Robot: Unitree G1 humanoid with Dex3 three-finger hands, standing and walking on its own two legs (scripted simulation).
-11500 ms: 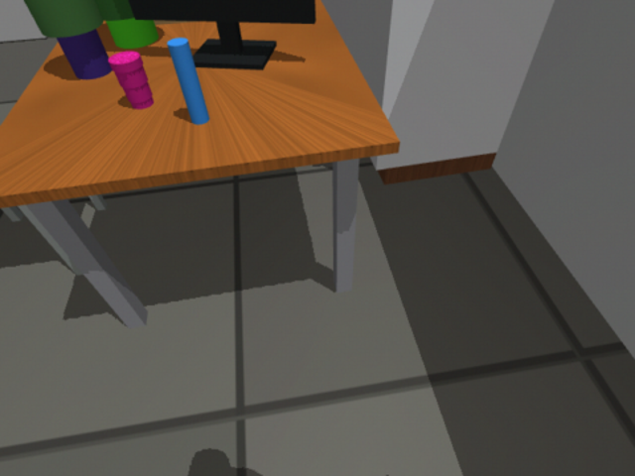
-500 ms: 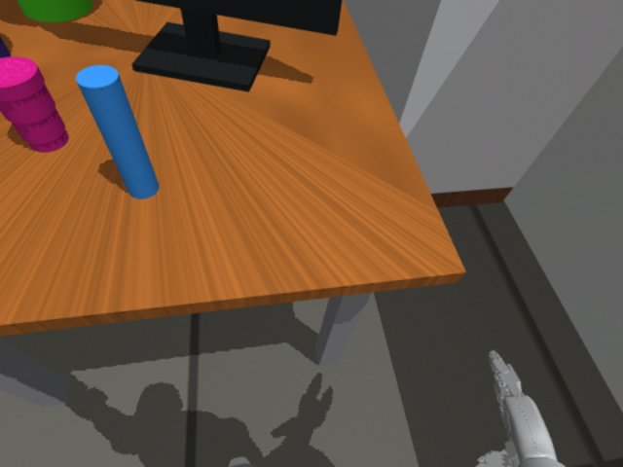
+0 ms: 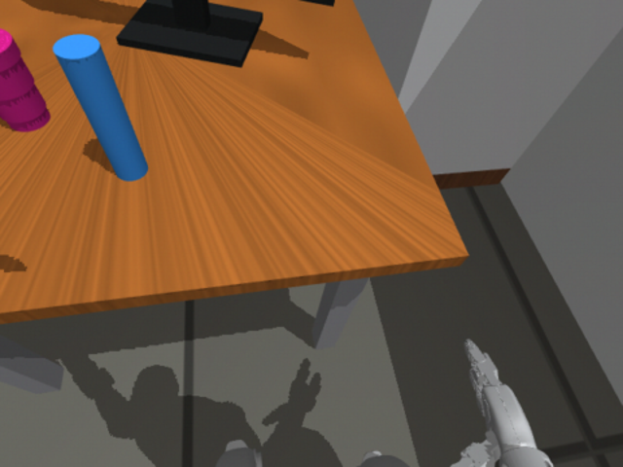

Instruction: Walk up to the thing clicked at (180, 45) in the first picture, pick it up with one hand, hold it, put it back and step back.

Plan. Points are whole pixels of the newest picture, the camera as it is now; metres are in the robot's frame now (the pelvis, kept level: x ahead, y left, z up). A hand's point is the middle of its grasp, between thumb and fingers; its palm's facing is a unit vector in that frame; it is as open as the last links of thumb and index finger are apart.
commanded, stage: close in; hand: left
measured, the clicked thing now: (109, 118) +0.55 +0.24 +0.11
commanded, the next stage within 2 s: rest palm in 0.78 s
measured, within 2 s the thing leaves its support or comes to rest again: neither
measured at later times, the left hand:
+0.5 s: hand (89, 162) +0.51 +0.26 +0.08, palm faces +0.22 -0.97 +0.00, open 17.5 cm
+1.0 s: hand (129, 158) +0.52 +0.22 +0.07, palm faces +0.21 -0.98 +0.00, open 17.5 cm
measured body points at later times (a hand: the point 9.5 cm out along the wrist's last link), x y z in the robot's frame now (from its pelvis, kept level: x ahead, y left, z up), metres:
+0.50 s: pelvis +0.00 -0.01 -0.02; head +0.12 +0.03 +0.42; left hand +0.49 +0.32 +0.08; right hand +0.15 -0.26 -0.05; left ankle +0.03 +0.11 -0.69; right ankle -0.04 -0.18 -0.69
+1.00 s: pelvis +0.00 -0.02 -0.02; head +0.12 +0.02 +0.41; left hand +0.51 +0.27 +0.07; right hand +0.14 -0.28 -0.04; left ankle +0.03 +0.11 -0.69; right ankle -0.04 -0.18 -0.69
